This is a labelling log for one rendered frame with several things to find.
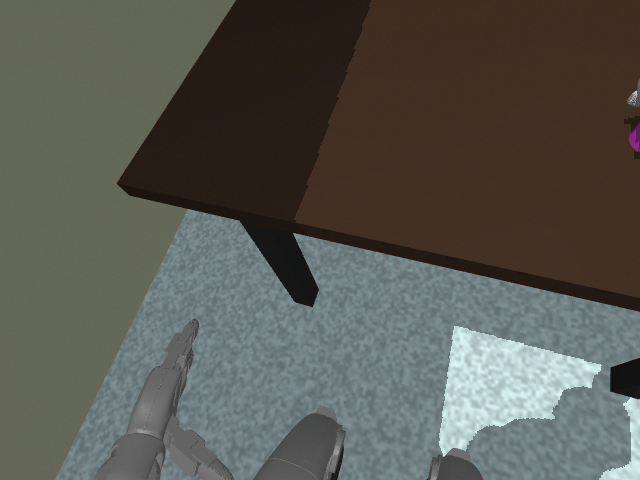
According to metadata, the left robot arm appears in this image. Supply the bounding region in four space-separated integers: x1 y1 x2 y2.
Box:
94 434 165 480

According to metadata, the can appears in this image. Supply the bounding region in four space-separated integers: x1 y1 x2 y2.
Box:
629 122 640 152

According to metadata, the table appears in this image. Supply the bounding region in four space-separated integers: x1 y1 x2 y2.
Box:
117 0 640 399

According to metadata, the left robot hand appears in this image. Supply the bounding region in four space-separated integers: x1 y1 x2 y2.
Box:
126 319 234 480

